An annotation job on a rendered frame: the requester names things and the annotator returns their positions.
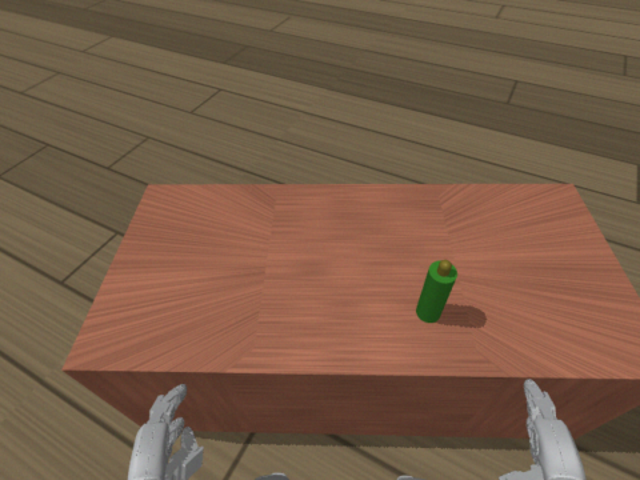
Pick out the right robot hand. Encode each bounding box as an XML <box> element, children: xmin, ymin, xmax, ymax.
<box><xmin>499</xmin><ymin>379</ymin><xmax>586</xmax><ymax>480</ymax></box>

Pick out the bottle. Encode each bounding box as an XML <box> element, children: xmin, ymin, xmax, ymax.
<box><xmin>416</xmin><ymin>260</ymin><xmax>457</xmax><ymax>323</ymax></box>

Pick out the left robot hand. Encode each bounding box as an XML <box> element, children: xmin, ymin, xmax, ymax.
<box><xmin>128</xmin><ymin>384</ymin><xmax>204</xmax><ymax>480</ymax></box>

